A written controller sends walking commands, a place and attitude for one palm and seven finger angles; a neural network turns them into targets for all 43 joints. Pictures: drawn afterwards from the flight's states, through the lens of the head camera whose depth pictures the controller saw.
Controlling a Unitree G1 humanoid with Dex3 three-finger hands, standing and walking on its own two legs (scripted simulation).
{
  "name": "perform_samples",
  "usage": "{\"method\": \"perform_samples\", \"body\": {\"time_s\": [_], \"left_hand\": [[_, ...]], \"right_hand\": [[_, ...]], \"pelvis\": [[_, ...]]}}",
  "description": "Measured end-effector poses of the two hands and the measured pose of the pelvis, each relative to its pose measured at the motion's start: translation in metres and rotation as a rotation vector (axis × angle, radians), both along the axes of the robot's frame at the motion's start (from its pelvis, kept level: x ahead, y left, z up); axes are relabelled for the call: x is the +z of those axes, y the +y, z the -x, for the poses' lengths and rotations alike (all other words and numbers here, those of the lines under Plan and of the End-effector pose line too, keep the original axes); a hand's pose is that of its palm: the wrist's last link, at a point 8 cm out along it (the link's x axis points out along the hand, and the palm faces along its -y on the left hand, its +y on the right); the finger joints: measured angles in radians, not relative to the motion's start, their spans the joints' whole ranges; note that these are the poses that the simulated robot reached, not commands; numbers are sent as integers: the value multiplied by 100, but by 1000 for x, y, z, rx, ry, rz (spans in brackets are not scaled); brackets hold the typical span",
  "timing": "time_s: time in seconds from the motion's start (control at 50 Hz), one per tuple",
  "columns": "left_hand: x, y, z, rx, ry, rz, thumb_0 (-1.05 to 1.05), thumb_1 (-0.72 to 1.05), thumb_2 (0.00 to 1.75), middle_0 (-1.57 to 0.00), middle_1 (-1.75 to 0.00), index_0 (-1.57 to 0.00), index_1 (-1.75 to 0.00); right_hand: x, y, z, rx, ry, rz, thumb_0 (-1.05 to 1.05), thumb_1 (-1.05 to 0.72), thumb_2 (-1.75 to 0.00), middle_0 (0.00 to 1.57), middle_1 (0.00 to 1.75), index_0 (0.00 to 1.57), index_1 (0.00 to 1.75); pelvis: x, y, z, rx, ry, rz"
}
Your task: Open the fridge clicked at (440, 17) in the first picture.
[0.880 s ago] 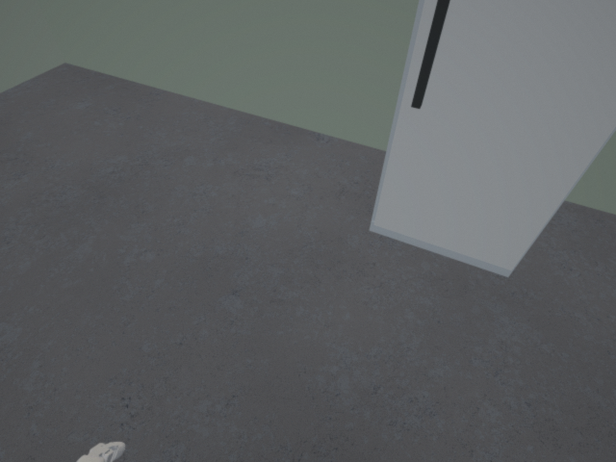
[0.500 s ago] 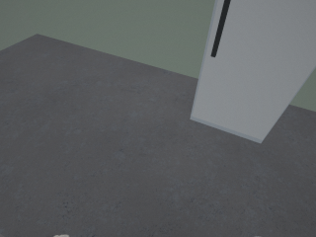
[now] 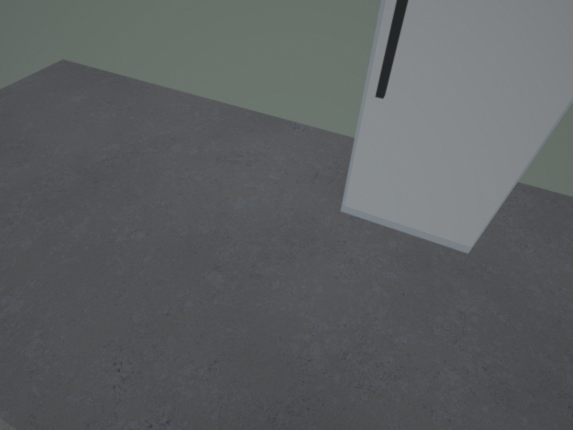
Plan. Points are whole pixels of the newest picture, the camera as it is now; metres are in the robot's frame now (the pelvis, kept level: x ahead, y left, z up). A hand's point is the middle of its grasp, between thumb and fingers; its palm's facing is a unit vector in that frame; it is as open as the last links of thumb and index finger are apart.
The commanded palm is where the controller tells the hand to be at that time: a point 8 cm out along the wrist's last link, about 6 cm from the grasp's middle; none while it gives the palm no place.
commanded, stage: look at it before walking up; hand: left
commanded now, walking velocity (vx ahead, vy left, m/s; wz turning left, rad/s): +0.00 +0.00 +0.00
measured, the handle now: (394, 38) +1.12 -0.26 +0.08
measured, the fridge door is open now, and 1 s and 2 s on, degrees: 0 0 0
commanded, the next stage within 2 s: walk to a spot facing it in 0.56 s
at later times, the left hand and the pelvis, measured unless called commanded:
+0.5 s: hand out of the picture +0.08 +0.24 -0.16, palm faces -0.03 -0.94 -0.34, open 7.4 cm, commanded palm none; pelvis +0.01 +0.00 +0.00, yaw +0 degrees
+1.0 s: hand out of the picture +0.09 +0.18 -0.18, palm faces -0.14 -0.96 -0.23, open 7.4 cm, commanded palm none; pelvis +0.06 -0.02 -0.01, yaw -9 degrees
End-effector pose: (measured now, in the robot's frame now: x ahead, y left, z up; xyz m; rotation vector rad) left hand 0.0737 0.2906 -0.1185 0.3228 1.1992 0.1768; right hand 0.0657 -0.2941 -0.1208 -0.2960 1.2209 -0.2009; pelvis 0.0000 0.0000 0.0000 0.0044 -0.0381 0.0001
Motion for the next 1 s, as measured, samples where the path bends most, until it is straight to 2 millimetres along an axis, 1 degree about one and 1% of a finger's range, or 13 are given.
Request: {"method": "perform_samples", "body": {"time_s": [0.24,0.68,0.76,0.84,0.92,0.96,1.0], "left_hand": [[1,-3,-5,-3,-11,3,1,91,90,-20,-30,-20,-30],[0,-1,-5,12,13,0,1,91,90,-20,-30,-20,-30],[-4,-5,-3,17,24,6,1,91,90,-20,-30,-20,-30],[-15,-17,2,11,74,47,1,91,90,-20,-30,-20,-30],[-25,-34,2,-9,144,81,1,91,90,-20,-30,-20,-30],[-26,-46,-6,-31,174,91,1,91,90,-20,-30,-20,-30],[-26,-60,-23,-54,179,98,1,91,90,-20,-30,-20,-30]], "right_hand": [[1,0,-6,4,-12,-3,0,-91,-90,20,30,20,30],[3,-1,-20,16,-14,4,0,-91,-90,20,30,20,30],[0,3,-21,8,-17,-3,0,-91,-90,20,30,20,30],[-9,14,-13,-30,-11,-36,0,-91,-90,20,30,20,30],[-21,21,4,-106,9,-76,0,-91,-90,20,30,20,30],[-26,21,17,-154,32,-94,0,-91,-90,20,30,20,30],[-32,19,31,-196,75,-109,0,-90,-90,20,30,20,30]], "pelvis": [[1,-2,-1,0,2,0],[2,-3,-9,2,7,1],[0,-2,-13,-15,8,2],[-5,-2,-25,-53,15,4],[-11,-7,-41,-107,25,-10],[-11,-14,-50,-135,26,-16],[-13,-22,-60,-156,25,-15]]}}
